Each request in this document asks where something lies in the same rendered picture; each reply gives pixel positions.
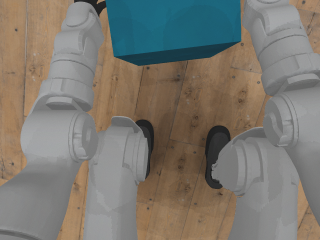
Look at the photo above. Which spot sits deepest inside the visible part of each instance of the robot right upper arm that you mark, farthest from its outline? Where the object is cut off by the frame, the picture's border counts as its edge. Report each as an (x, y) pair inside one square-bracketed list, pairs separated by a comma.
[(292, 121)]

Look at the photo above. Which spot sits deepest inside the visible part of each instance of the left robot foot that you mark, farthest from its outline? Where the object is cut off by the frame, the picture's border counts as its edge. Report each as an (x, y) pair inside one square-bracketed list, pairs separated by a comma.
[(148, 132)]

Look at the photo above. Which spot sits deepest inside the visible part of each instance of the carton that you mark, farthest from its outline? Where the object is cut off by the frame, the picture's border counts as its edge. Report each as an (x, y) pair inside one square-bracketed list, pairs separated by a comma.
[(147, 32)]

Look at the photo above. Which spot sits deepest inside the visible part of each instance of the robot left upper arm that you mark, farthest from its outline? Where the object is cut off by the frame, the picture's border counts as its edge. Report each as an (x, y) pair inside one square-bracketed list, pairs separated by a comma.
[(33, 204)]

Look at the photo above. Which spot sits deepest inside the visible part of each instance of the right robot shin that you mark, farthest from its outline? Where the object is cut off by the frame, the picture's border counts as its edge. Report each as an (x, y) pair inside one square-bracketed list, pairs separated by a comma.
[(218, 169)]

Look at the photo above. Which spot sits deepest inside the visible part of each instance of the left robot forearm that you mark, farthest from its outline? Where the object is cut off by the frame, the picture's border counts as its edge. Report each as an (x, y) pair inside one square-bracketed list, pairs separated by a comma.
[(73, 64)]

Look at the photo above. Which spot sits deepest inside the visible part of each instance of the right robot forearm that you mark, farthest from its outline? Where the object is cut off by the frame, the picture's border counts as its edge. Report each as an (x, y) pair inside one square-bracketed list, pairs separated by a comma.
[(281, 45)]

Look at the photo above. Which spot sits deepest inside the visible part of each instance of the left robot hand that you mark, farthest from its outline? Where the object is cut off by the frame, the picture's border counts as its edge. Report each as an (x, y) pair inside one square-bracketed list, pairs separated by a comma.
[(98, 7)]

